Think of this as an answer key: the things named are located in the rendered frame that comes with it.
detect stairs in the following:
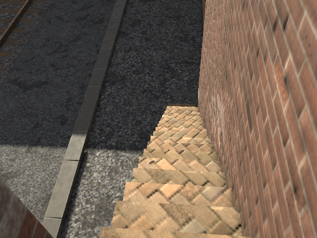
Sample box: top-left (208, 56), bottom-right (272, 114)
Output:
top-left (99, 103), bottom-right (252, 238)

